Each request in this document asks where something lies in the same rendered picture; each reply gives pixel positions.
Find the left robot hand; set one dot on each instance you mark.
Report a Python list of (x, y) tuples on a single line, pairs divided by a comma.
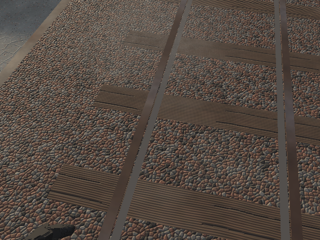
[(51, 232)]

